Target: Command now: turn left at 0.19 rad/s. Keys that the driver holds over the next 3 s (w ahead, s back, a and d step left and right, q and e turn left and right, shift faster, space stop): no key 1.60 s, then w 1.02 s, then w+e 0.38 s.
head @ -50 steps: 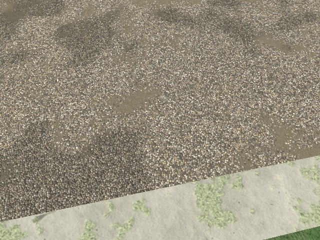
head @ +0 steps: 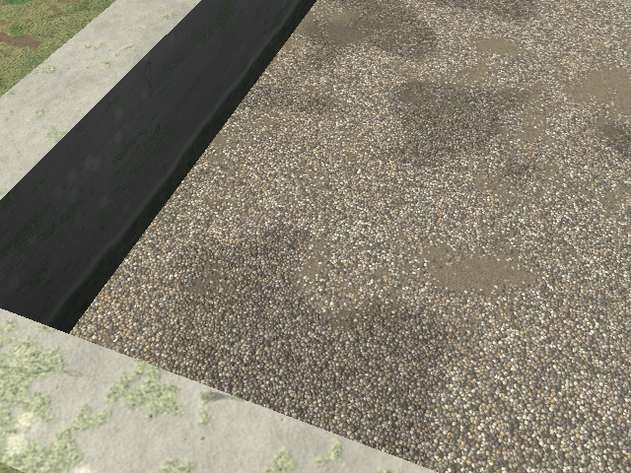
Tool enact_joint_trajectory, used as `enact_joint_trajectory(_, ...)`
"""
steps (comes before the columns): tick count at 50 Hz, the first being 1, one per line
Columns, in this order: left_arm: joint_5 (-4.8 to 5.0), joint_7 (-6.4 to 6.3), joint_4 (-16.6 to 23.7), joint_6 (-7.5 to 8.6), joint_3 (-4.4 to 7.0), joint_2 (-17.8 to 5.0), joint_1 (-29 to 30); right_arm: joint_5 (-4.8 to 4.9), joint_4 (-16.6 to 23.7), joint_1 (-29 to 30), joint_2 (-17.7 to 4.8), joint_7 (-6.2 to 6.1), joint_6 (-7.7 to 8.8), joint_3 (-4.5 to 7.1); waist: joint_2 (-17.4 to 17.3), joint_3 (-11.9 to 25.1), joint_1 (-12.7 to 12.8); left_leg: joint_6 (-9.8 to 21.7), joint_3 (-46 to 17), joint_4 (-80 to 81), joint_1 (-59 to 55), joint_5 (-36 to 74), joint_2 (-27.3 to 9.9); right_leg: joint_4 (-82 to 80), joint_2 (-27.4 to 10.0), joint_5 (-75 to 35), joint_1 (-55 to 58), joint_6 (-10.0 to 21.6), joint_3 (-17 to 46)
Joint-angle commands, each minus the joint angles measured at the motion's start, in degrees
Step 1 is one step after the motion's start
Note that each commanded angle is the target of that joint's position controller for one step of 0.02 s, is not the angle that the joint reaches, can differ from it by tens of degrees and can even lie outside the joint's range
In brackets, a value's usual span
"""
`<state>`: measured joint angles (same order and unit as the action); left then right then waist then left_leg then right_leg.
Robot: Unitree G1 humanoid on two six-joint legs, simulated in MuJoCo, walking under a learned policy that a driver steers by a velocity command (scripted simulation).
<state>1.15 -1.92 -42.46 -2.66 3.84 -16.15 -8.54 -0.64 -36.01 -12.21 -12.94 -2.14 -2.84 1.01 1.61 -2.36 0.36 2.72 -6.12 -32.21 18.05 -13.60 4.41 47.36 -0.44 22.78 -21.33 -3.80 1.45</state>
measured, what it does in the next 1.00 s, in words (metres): steps on the spot: right foot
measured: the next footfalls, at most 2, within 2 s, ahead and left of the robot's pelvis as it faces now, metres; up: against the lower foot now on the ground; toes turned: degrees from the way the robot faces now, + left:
right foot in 0.06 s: +0.03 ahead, -0.14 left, +0.00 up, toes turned +1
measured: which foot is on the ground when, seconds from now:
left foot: down 0.00-1.00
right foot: up 0.00-0.04, down 0.06-1.00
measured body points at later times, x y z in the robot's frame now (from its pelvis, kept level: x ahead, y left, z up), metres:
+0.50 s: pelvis +0.00 -0.02 +0.01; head +0.01 -0.01 +0.46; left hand +0.09 +0.24 -0.13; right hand +0.07 -0.27 -0.13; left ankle +0.04 +0.10 -0.73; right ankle -0.01 -0.14 -0.73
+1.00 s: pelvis +0.02 -0.02 +0.01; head +0.03 -0.03 +0.46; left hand +0.01 +0.22 -0.14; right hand +0.03 -0.26 -0.15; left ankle +0.04 +0.10 -0.73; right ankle -0.01 -0.14 -0.73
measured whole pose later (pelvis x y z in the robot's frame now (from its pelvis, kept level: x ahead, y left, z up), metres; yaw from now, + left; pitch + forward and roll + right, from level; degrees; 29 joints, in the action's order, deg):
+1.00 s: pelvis +0.02 -0.02 +0.01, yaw +1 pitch -1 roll +0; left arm 0.5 -2.7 -56.4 -0.4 1.6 -10.9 -20.7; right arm 0.1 -61.8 -16.3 -9.9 -3.4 -2.3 2.4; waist 0.1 -1.8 0.9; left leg 0.2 -7.3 -24.7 11.6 -11.9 3.5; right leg 24.7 0.1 16.6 -7.1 0.2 0.5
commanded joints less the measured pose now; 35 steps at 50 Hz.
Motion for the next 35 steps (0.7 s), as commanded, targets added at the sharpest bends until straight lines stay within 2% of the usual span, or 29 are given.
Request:
enact_joint_trajectory(1,0.22,0.97,2.84,1.76,0.38,-3.63,0.49,0.86,1.29,-1.76,-7.44,0.19,0.32,2.28,-10.49,4.11,-1.26,10.62,-17.16,9.79,-4.61,7.88,-13.72,-14.63,-0.42,-3.02,4.53,1.33,-0.41)
enact_joint_trajectory(2,-0.67,1.16,1.8,2.17,0.07,-3.05,-2.0,1.5,0.54,-1.13,-6.63,0.3,0.62,2.02,-8.83,3.92,0.62,8.64,-16.58,9.83,-2.12,7.03,-12.56,-24.09,-0.98,-13.77,10.12,2.6,-0.06)
enact_joint_trajectory(3,-1.93,1.28,0.96,2.52,0.07,-4.5,-4.33,1.08,-0.3,-2.56,-5.43,0.2,1.19,1.77,-6.03,5.82,0.31,5.52,-14.27,7.81,-0.39,3.85,-9.8,-25.14,-4.32,-23.19,15.73,3.93,3.16)
enact_joint_trajectory(4,-2.41,1.46,0.94,2.71,0.78,-8.54,-4.03,0.37,-0.52,-5.95,-5.35,0.4,1.69,2.05,3.43,6.34,-3.2,2.61,-8.49,4.15,0.93,-1.58,-4.38,-22.45,-9.06,-31.37,16.42,6.9,6.72)
enact_joint_trajectory(5,-2.07,1.92,0.84,3.05,0.36,-7.17,-0.96,0.0,-0.44,-3.96,-5.17,0.43,1.84,2.04,10.64,4.92,-3.22,-0.35,-3.56,4.26,-2.84,-3.51,-2.23,-26.89,-10.56,-19.21,8.09,10.49,10.45)
enact_joint_trajectory(6,-2.01,2.06,1.54,3.39,-0.78,-3.74,2.01,-0.25,-0.94,-1.7,-6.59,0.42,1.77,2.46,8.56,2.78,-2.77,-1.3,-3.71,4.96,-5.49,-0.84,-3.22,-28.87,-9.25,-11.4,5.22,9.99,10.2)
enact_joint_trajectory(7,-1.95,1.92,1.37,3.57,-0.73,-3.89,2.28,-0.2,-0.81,0.53,-6.35,0.41,1.25,2.51,7.54,2.5,-2.24,-1.23,-3.29,4.63,-6.21,1.43,-3.19,-29.05,-7.81,-7.98,4.82,8.49,8.8)
enact_joint_trajectory(10,-1.5,1.18,0.25,4.14,-0.76,-4.58,-0.58,-0.44,-2.0,-0.17,-4.63,0.56,0.4,2.21,4.08,0.9,-1.32,-0.54,-4.4,6.5,-6.25,2.94,-3.78,-29.65,-6.42,-2.97,4.95,6.93,7.07)
enact_joint_trajectory(14,-1.41,0.06,-0.66,3.5,-0.87,-4.05,-3.4,-0.17,-4.67,-1.76,-4.33,0.42,1.53,2.52,-0.47,-0.11,0.0,-0.42,-5.12,8.99,-4.16,1.99,-4.17,-27.98,-4.89,-2.34,6.75,6.5,5.02)
enact_joint_trajectory(18,-1.33,-0.21,-1.55,3.17,-0.98,-3.41,-4.98,-0.08,-6.91,-2.86,-4.26,0.14,2.07,2.71,-3.12,0.47,0.62,-0.38,-5.81,10.21,-4.1,2.3,-4.64,-26.3,-3.76,-4.46,8.02,6.13,3.46)
enact_joint_trajectory(27,-1.08,-0.07,-4.92,3.4,-1.11,-2.85,-7.82,0.27,-12.26,-5.38,-4.5,-0.79,1.98,3.02,-2.39,0.96,0.33,0.18,-5.58,9.58,-7.86,8.65,-5.06,-26.23,-2.82,-8.51,7.65,5.22,2.04)
enact_joint_trajectory(28,-1.08,-0.11,-5.1,3.41,-1.19,-2.33,-8.18,0.53,-13.47,-6.08,-4.75,-0.79,1.67,3.01,-2.82,0.94,0.4,0.41,-5.66,9.39,-8.35,10.3,-4.91,-26.25,-3.08,-9.13,7.59,5.02,2.15)
enact_joint_trajectory(35,-0.83,-0.45,-8.3,3.41,-0.97,-2.27,-11.19,0.53,-18.21,-6.54,-3.83,-1.15,0.98,2.9,-1.49,0.08,0.38,0.38,-5.01,9.38,-10.46,13.25,-4.84,-27.17,-2.75,-10.02,7.07,4.53,1.54)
